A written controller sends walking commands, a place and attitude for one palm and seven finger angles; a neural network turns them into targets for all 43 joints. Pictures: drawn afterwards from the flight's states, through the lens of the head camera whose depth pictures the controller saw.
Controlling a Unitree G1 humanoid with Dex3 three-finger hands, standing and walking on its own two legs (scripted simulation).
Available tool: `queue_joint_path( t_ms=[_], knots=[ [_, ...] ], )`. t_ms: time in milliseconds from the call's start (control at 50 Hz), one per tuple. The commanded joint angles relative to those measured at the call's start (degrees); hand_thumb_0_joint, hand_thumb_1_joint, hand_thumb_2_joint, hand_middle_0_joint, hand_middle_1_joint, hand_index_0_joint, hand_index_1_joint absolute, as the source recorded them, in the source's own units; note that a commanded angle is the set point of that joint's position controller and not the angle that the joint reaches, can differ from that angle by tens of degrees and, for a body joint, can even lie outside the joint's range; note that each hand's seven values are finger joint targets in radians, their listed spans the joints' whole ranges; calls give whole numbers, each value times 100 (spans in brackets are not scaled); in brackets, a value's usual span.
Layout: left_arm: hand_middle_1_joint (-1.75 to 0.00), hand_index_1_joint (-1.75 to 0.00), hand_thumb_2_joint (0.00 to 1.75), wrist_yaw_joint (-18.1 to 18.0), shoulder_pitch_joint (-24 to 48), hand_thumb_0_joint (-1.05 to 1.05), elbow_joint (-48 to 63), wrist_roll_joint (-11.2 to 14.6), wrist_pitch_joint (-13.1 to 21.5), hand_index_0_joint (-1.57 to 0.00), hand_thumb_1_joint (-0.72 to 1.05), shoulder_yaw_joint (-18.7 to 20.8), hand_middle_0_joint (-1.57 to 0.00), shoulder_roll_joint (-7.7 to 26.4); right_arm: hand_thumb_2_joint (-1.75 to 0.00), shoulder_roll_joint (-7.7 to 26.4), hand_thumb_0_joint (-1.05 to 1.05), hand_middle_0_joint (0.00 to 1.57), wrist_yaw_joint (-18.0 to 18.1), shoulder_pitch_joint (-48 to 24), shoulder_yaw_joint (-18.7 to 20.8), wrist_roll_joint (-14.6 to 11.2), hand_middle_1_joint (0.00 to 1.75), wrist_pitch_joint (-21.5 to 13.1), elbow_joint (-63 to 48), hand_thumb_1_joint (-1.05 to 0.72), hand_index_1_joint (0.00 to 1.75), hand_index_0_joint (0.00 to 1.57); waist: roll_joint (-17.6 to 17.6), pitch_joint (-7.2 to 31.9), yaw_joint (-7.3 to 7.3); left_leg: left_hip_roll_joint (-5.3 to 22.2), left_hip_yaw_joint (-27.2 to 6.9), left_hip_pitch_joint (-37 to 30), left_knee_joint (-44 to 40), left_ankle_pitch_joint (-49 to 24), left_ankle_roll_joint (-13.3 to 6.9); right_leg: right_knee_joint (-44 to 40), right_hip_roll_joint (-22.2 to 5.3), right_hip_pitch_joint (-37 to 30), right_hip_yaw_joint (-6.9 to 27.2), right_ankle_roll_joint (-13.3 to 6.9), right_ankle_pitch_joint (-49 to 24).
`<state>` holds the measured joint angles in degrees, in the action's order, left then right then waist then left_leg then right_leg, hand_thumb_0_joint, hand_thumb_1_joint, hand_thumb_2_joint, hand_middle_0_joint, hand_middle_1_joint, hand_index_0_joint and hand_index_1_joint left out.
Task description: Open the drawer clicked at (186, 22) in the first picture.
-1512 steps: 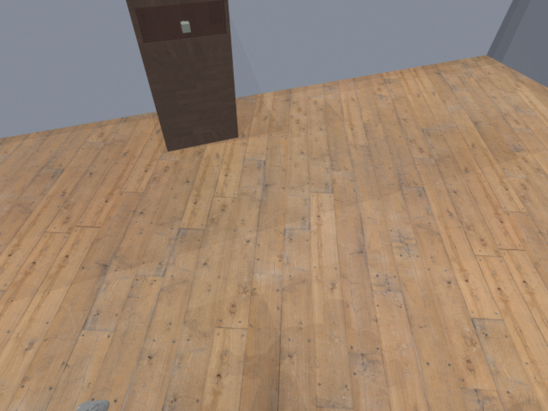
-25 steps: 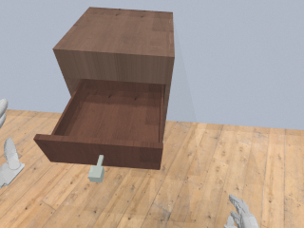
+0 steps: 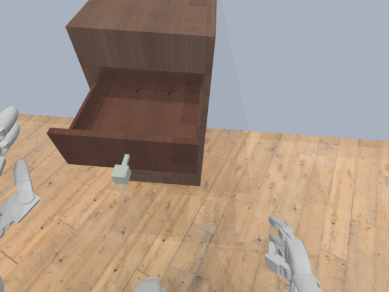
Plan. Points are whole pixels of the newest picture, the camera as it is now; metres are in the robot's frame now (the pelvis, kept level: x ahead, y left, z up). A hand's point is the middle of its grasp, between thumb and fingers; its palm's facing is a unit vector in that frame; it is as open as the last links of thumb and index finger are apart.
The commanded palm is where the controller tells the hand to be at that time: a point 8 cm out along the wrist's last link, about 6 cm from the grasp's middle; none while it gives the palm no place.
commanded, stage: stop stepping back and stand still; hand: left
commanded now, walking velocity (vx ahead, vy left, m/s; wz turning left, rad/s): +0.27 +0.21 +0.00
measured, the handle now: (123, 168) +0.41 +0.23 -0.06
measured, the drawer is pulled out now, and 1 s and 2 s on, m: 0.30 0.30 0.30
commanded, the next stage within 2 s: let the arm hang, fingers relaxed in 0.66 s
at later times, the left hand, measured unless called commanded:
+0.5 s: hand out of the picture +0.12 +0.24 +0.19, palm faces +0.40 -0.79 -0.46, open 7.4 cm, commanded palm +0.06 +0.28 +0.19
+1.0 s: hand out of the picture +0.05 +0.20 -0.13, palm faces +0.01 -0.97 -0.24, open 7.4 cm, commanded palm none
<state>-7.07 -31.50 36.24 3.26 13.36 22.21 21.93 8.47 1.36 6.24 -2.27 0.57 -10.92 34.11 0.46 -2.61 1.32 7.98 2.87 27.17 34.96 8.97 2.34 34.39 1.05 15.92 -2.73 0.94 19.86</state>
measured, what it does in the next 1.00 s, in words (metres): steps on the spot: left foot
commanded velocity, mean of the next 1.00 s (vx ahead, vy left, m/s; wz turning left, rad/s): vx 0.08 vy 0.03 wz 0.00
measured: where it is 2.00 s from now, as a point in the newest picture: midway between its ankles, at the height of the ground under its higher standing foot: outside the picture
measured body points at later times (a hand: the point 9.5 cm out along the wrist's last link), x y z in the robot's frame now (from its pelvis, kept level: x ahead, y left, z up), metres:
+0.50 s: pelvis -0.06 -0.01 +0.02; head -0.07 +0.00 +0.47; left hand +0.09 +0.28 +0.21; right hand +0.09 -0.24 -0.06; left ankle -0.08 +0.10 -0.72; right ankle -0.02 -0.11 -0.72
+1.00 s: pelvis -0.05 +0.01 +0.01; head -0.04 +0.01 +0.46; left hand +0.05 +0.25 -0.11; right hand +0.05 -0.24 -0.11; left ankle -0.08 +0.10 -0.72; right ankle -0.02 -0.11 -0.72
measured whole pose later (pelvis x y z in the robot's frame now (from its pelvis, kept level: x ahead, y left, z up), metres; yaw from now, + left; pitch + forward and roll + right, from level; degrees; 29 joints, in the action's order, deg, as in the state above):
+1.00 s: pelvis -0.05 +0.01 +0.01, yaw +2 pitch -1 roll +0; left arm -1.1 -14.4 -41.4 -1.5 -4.2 0.8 11.9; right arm 12.9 0.4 11.5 -0.7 1.2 -0.4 48.5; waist -0.4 -1.9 -2.0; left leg -0.2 4.4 10.5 30.5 18.9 -1.6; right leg 31.0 -2.1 16.2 -2.9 0.3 13.5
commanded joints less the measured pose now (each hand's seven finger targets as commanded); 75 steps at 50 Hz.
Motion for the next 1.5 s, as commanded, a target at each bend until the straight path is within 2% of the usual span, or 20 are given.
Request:
queue_joint_path(
  t_ms=[0, 40, 80, 180, 220, 260, 300, 400, 520, 600, 720, 740, 780, 860, 960, 1040, 1080, 1140, 1240, 1480],
  knots=[
    [-30, -30, 90, -88, -455, 0, 778, 22, 261, -20, 90, 719, -20, 1019, -90, 895, 0, 20, 72, 80, 558, -297, 30, 62, -911, -90, 30, 20, -1753, 827, -123, -963, -196, 129, 2724, 1924, -113, -2214, -2313, 384, 2681, -963, -1058],
    [-30, -30, 90, -177, -596, 0, 824, -12, 204, -20, 90, 907, -20, 1063, -90, 775, 0, 20, 123, 23, 403, -186, 30, 221, -867, -90, 30, 20, -843, 1084, -259, -797, -463, 312, 3324, 1514, -71, -1723, -2110, 31, 1963, -1132, -1573],
    [-30, -30, 90, -244, -667, 0, 719, -50, 233, -20, 90, 756, -20, 892, -90, 747, 0, 20, 238, -56, 353, -142, 30, 307, -909, -90, 30, 20, -807, 897, -335, -697, -319, 88, 2434, 1402, -71, -1730, -1830, -53, 1343, -891, -1369],
    [-30, -30, 90, -345, -475, 0, 723, -251, 265, -20, 90, 485, -20, 838, -90, 967, 0, 20, 348, 164, 415, -39, 30, 36, -733, -90, 30, 20, -817, 707, -294, -738, -11, -1108, -851, 1316, -425, -1979, -1663, -400, 1341, -621, -400],
    [-30, -30, 90, -325, -427, 0, 976, -239, 334, -20, 90, 382, -20, 875, -90, 1088, 0, 20, 347, 272, 478, -30, 30, -112, -765, -90, 30, 20, -88, 683, -279, -544, -58, -1507, -1965, 622, -535, -1460, -1200, -734, 981, -354, -796],
    [-30, -30, 90, -279, -442, 0, 1158, -199, 364, -20, 90, 468, -20, 1038, -90, 1296, 0, 20, 316, 176, 609, -97, 30, -152, -907, -90, 30, 20, 718, 829, -138, 198, -734, -1643, -1996, -485, -694, -523, -599, -836, 444, -87, -1331],
    [-30, -30, 90, -310, -658, 0, 1089, -246, 355, -20, 90, 612, -20, 1027, -90, 1052, 0, 20, 272, 149, 500, -103, 30, -106, -809, -90, 30, 20, 1172, 665, -187, 263, -934, -1164, -1986, 37, -686, -438, -452, -597, 89, -53, -624],
    [-30, -30, 90, -322, -529, 0, 572, -159, 403, -20, 90, 554, -20, 833, -90, 1124, 0, 20, 293, 191, 509, -132, 30, -143, -630, -90, 30, 20, 241, 224, -256, 17, -706, -244, -1704, 1309, -623, -843, -478, -892, 435, -148, -602],
    [-30, -30, 90, -304, -83, 0, 445, -197, 310, -20, 90, 358, -20, 708, -90, 1053, 0, 20, 276, 257, 475, -75, 30, -50, -585, -90, 30, 20, -326, 95, -319, -416, -312, -659, -1134, 1932, -595, -1811, -815, -68, 1243, -367, 880],
    [-30, -30, 90, -326, 66, 0, 682, -222, 268, -20, 90, 319, -20, 716, -90, 1005, 0, 20, 278, 137, 402, -70, 30, -74, -638, -90, 30, 20, 204, 274, -253, -141, -549, -866, -1645, 1157, -617, -1223, -536, -471, 700, -220, -420],
    [-30, -30, 90, -312, -231, 0, 697, -162, 280, -20, 90, 388, -20, 722, -90, 934, 0, 20, 234, 90, 382, -114, 30, -37, -682, -90, 30, 20, 163, 513, -221, -133, -473, -970, -1464, 143, -494, -1018, -586, -998, 506, -173, -1887],
    [-30, -30, 90, 377, 447, 0, -4075, -689, -623, -20, 90, -1798, -20, 31, -90, 1608, 0, 20, -218, 152, 778, -94, 30, -266, 868, -90, 30, 20, -52, 286, -584, -228, -306, -1289, -468, -877, -384, -348, -815, 146, 217, -259, -2603],
    [-30, -30, 90, 569, 482, 0, -4401, -593, -1308, -20, 90, -1566, -20, -261, -90, 1235, 0, 20, -203, 783, 620, -34, 30, 567, 665, -90, 30, 20, -77, 783, -320, -109, -509, -1192, -664, -1109, -500, -180, -635, -33, 225, -223, -2009],
    [-30, -30, 90, 555, 1090, 0, -5788, -571, -1363, -20, 90, -1784, -20, -187, -90, 1210, 0, 20, -128, 717, 450, 49, 30, 848, 651, -90, 30, 20, -975, 702, -185, -297, -586, -1173, -623, -1141, -497, -420, -794, -573, 494, -327, -2709],
    [-30, -30, 90, 522, 1500, 0, -7676, -475, -1428, -20, 90, -2003, -20, -239, -90, 988, 0, 20, -49, 790, 283, 32, 30, 1015, 1278, -90, 30, 20, 348, 318, -122, -242, -520, -1410, -1295, -1035, -440, -798, -674, -858, 475, -236, -2186],
    [-30, -30, 90, 526, 1361, 0, -8668, -460, -1375, -20, 90, -2028, -20, -384, -90, 804, 0, 20, -7, 1081, 242, -14, 30, 1062, 1782, -90, 30, 20, 405, 50, -119, -253, -481, -1458, -1547, -23, -445, -1266, -655, -822, 482, -259, -1483],
    [-30, -30, 90, 527, 1256, 0, -8977, -437, -1367, -20, 90, -2033, -20, -454, -90, 701, 0, 20, 8, 1319, 235, 3, 30, 1069, 1996, -90, 30, 20, 846, 133, -117, -258, -472, -1454, -1618, 152, -463, -1338, -660, -933, 436, -274, -1385],
    [-30, -30, 90, 530, 1206, 0, -9346, -408, -1332, -20, 90, -2081, -20, -510, -90, 626, 0, 20, 27, 1627, 245, -37, 30, 1079, 2228, -90, 30, 20, 289, 18, -142, -215, -513, -1534, -1649, 147, -494, -1421, -671, -846, 367, -291, -1409],
    [-30, -30, 90, 499, 1050, 0, -9754, -385, -1328, -20, 90, -2154, -20, -638, -90, 491, 0, 20, 51, 1991, 229, -48, 30, 1093, 2570, -90, 30, 20, 23, -260, -157, -196, -531, -1455, -1728, 260, -519, -1478, -693, -720, 336, -299, -1193],
    [-30, -30, 90, 435, 900, 0, -10053, -400, -1341, -20, 90, -2157, -20, -897, -90, 235, 0, 20, 82, 2217, 203, -29, 30, 1053, 2895, -90, 30, 20, 18, -522, -161, -184, -548, -1346, -1874, 329, -529, -1376, -682, -554, 340, -264, -1049]
  ],
)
